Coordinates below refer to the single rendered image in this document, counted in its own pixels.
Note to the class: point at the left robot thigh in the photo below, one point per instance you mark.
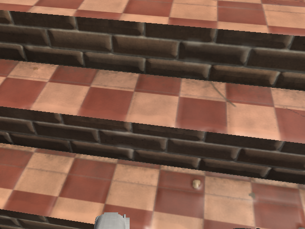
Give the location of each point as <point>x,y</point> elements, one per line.
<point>112,220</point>

